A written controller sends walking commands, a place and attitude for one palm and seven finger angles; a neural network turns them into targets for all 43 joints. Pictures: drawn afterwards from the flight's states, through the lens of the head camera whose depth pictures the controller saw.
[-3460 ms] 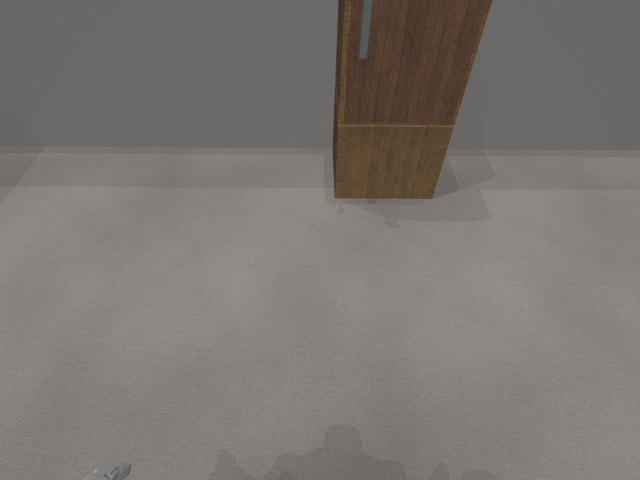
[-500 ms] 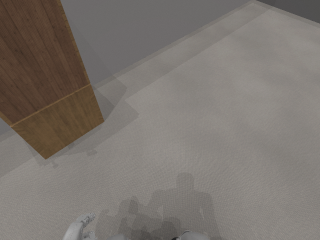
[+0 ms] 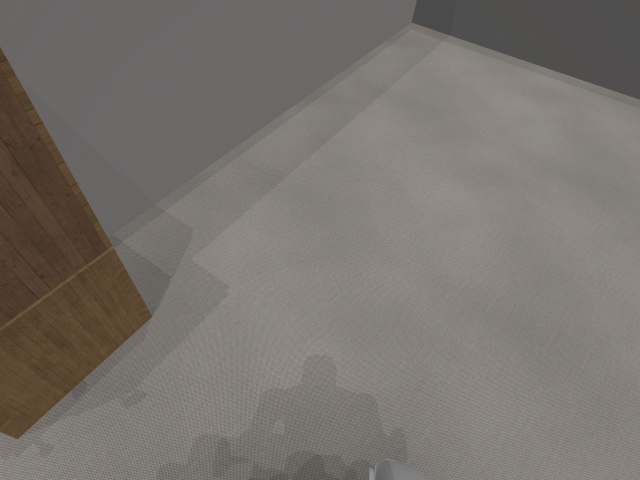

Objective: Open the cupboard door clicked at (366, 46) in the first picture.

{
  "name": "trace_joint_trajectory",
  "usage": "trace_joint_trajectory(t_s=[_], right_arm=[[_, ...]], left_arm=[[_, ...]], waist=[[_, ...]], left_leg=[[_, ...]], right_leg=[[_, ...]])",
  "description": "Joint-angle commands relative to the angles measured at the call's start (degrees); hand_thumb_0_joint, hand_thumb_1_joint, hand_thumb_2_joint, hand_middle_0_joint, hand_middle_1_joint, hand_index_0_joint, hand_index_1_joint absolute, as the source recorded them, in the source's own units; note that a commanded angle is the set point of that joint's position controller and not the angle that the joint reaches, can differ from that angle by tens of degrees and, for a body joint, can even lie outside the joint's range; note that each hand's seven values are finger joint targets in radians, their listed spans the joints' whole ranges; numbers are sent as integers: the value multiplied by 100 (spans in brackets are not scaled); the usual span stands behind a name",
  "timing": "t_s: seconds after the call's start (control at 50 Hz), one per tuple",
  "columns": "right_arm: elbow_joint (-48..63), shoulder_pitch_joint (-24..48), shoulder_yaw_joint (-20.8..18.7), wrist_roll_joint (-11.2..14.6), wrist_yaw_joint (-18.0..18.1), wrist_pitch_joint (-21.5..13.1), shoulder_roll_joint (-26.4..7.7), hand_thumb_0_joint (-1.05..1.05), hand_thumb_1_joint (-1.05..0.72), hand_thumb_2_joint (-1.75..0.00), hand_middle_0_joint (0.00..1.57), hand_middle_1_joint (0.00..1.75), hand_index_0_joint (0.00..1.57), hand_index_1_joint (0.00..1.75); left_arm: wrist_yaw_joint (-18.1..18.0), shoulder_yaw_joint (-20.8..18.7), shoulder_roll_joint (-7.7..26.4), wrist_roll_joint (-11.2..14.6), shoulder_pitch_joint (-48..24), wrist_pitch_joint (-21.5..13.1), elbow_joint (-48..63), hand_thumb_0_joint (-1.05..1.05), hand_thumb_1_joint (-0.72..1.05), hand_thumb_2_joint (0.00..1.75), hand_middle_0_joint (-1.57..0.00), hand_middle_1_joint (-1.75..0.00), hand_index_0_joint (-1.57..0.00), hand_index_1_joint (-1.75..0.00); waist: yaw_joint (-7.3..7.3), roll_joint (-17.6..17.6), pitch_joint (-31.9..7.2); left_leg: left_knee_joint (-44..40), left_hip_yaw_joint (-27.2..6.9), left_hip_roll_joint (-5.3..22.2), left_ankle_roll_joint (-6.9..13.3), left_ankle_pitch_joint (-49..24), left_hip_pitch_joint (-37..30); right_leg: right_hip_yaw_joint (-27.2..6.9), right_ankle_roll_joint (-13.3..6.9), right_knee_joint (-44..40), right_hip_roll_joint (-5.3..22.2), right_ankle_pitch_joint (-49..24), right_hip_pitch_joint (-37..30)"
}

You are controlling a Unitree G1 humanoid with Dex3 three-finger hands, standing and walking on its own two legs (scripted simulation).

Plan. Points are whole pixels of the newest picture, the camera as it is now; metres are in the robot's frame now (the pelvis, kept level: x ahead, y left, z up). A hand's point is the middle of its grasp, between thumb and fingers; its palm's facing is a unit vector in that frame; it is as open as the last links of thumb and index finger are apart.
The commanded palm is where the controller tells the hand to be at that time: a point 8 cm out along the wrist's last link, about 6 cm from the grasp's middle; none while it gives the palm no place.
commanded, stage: turn to face it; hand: left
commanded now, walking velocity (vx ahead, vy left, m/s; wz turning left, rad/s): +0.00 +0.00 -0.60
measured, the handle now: out of the picture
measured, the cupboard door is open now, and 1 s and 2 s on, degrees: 0 0 0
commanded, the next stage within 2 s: take the last steps up to it in 1.90 s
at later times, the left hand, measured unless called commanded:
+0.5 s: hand (222, 460) +0.17 +0.15 -0.17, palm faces +0.08 -0.98 -0.16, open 7.3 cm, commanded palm none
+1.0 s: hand out of the picture +0.07 +0.21 -0.16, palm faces +0.39 -0.88 -0.27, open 7.3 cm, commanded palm none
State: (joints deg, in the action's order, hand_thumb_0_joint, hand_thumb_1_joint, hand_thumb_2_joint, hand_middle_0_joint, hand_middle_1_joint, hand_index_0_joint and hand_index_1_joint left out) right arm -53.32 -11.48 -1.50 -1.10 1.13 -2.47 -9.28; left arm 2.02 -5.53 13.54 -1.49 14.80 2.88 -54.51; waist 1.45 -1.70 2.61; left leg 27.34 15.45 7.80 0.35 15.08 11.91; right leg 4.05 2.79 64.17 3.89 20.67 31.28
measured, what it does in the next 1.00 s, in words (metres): steps on the spot, turning left: right foot, then left foot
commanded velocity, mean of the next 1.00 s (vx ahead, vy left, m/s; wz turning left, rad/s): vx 0.00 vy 0.00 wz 0.59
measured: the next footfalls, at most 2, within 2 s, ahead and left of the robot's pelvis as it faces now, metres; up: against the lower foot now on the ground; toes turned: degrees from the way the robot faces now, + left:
right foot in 0.18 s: +0.12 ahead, -0.15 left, +0.00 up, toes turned -11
left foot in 0.56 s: +0.11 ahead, +0.10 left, +0.00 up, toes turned +18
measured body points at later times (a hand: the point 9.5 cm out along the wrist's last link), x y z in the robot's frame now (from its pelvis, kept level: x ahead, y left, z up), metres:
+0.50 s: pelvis +0.06 -0.02 -0.01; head +0.09 -0.01 +0.44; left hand +0.16 +0.20 -0.16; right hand +0.09 -0.25 -0.17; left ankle +0.06 +0.09 -0.72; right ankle +0.08 -0.14 -0.74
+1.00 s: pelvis +0.06 -0.03 +0.00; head +0.09 -0.01 +0.44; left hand +0.05 +0.26 -0.14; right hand +0.22 -0.25 -0.14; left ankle +0.07 +0.09 -0.74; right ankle +0.10 -0.18 -0.71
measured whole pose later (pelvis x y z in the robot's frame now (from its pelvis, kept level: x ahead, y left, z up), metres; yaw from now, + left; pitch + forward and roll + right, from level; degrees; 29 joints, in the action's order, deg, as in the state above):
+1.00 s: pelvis +0.06 -0.03 +0.00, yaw +23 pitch +2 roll -1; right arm -52.4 -11.0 -4.2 -1.3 -0.7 2.5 -14.0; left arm -0.9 -4.0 13.9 -0.6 8.7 3.2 -51.4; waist -2.2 1.2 3.1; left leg 27.8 -4.7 -2.6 1.9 9.1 20.2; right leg 0.0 4.4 44.6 2.2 24.5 21.0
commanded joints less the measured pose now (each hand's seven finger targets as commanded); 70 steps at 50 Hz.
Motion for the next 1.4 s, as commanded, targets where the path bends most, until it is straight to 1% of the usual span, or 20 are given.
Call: trace_joint_trajectory(t_s=[0.0,0.06,0.12,0.14,0.16,0.18,0.2,0.3,0.5,0.52,0.54,0.56,0.66,0.84,0.98,1.0,1.04,1.14,1.32,1.38], right_arm=[[114,-509,-326,-43,33,-6,-1015,0,-90,-90,20,30,20,30],[-48,-674,-337,-74,-4,39,-1034,0,-90,-90,20,30,20,30],[-223,-581,-310,-45,-15,91,-1001,0,-90,-90,20,30,20,30],[-285,-701,-242,-1,-43,64,-809,0,-90,-90,20,30,20,30],[-288,-859,-124,58,-68,41,-432,0,-90,-90,20,30,20,30],[-236,-740,-74,96,-43,91,-324,0,-90,-90,20,30,20,30],[-197,-634,-78,104,3,221,-342,0,-90,-90,20,30,20,30],[-450,-669,-185,62,-52,432,-411,0,-90,-90,20,30,20,30],[-43,-771,-333,-10,-209,413,-535,0,-90,-90,20,30,20,30],[-12,-1009,-412,-24,-217,373,-903,0,-90,-90,20,30,20,30],[85,-1205,-550,-77,-178,330,-1489,0,-90,-90,20,30,20,30],[-21,-1321,-590,-86,-111,307,-1621,0,-90,-90,20,30,20,30],[345,-161,-420,-33,-17,195,-1223,0,-90,-90,20,30,20,30],[343,-304,-533,-25,-77,307,-1504,0,-90,-90,20,30,20,30],[586,275,-608,-25,-143,436,-1616,0,-90,-90,20,30,20,30],[657,395,-603,7,-159,452,-1524,0,-90,-90,20,30,20,30],[901,319,-498,42,-205,456,-891,0,-90,-90,20,30,20,30],[539,73,-517,-28,-326,582,-1066,0,-90,-90,20,30,20,30],[711,904,-326,55,-328,520,-872,0,-90,-90,20,30,20,30],[606,451,-327,44,-297,441,-978,0,-90,-90,20,30,20,30]], left_arm=[[12,-10,3,5,-488,-59,609,0,90,90,-20,-30,-20,-30],[-63,81,-106,-11,-613,-165,585,0,90,90,-20,-30,-20,-30],[-174,146,-46,-29,-50,-320,252,0,90,90,-20,-30,-20,-30],[-229,148,214,-44,280,-416,67,0,90,90,-20,-30,-20,-30],[-317,113,679,-58,529,-531,-115,0,90,90,-20,-30,-20,-30],[-318,130,908,17,673,-552,-235,0,90,90,-20,-30,-20,-30],[-338,80,996,37,601,-540,-235,0,90,90,-20,-30,-20,-30],[-441,153,659,9,-535,-367,48,0,90,90,-20,-30,-20,-30],[-407,-20,669,48,-671,-185,386,0,90,90,-20,-30,-20,-30],[-386,-7,452,70,-670,-136,490,0,90,90,-20,-30,-20,-30],[-351,36,100,111,-734,-102,778,0,90,90,-20,-30,-20,-30],[-363,64,187,33,-1097,-76,897,0,90,90,-20,-30,-20,-30],[-256,-29,304,39,-575,-117,524,0,90,90,-20,-30,-20,-30],[-307,7,439,75,-755,-104,697,0,90,90,-20,-30,-20,-30],[-356,39,510,132,17,-160,685,0,90,90,-20,-30,-20,-30],[-367,5,612,114,296,-198,642,0,90,90,-20,-30,-20,-30],[-418,-122,1476,-37,209,-263,833,0,90,90,-20,-30,-20,-30],[-408,108,795,15,-811,-329,1057,0,90,90,-20,-30,-20,-30],[-374,-9,1220,-33,246,-265,636,0,90,90,-20,-30,-20,-30],[-359,-52,1285,7,131,-225,626,0,90,90,-20,-30,-20,-30]], waist=[[-323,1123,-238],[-426,1357,-306],[-116,1122,-583],[31,611,-859],[93,-544,-1373],[149,-772,-1398],[213,-1361,-1479],[-148,-668,-453],[-373,-343,-337],[-500,792,-409],[-633,2330,-265],[-793,1887,-419],[-249,820,-646],[-459,970,-662],[-103,1102,-741],[44,906,-732],[90,-1615,-407],[-439,-831,87],[185,-1200,-319],[-46,-1122,-614]], left_leg=[[-760,-265,1341,476,-2936,-702],[-484,-309,1282,554,-3387,-736],[240,-392,1052,303,-3178,-566],[723,-345,777,52,-2584,-113],[1360,-223,336,-227,-679,916],[1856,-665,-30,-319,1880,1182],[2373,-1005,-94,-317,2364,1217],[3343,-1206,-217,-365,1403,1429],[661,-631,-321,-252,-152,245],[-122,-1716,232,18,-715,-65],[-960,-3661,1567,771,-1762,-225],[-1182,-4146,1810,1143,-1386,-114],[-959,-2808,744,778,-1360,-141],[-871,-3346,580,987,-1573,-567],[-553,-3688,176,753,-1041,533],[-284,-3492,-79,513,-598,1024],[2277,-1827,-1343,-290,1553,2746],[4290,-1661,-656,-381,537,2208],[1823,-940,-670,-389,1136,1374],[420,-764,-765,-283,276,492]], right_leg=[[128,66,-953,120,-216,104],[280,-45,-1966,-72,-215,-449],[412,-157,-3539,-234,-1228,-1657],[103,-213,-3985,90,-2225,-2614],[-951,-554,-3830,1286,-4233,-3827],[-1074,-1090,-3767,2000,-5930,-3823],[-1179,-1340,-3850,2041,-6122,-3563],[-145,-1098,-4178,1726,-3975,-2328],[667,-498,-3354,1553,-1195,-1430],[840,-204,-2379,1095,-209,-876],[873,227,-1010,332,1672,217],[123,122,80,223,1731,344],[-365,200,314,256,66,245],[-410,268,-1026,-5,379,-121],[-288,85,-3076,-322,-77,-1821],[-275,29,-3947,-219,-538,-2465],[-2805,-959,-5351,2284,329,-2800],[-674,-798,-4680,1343,-1469,-1629],[-110,-917,-3980,1696,-3409,-2745],[305,-565,-3292,1550,-3483,-2690]])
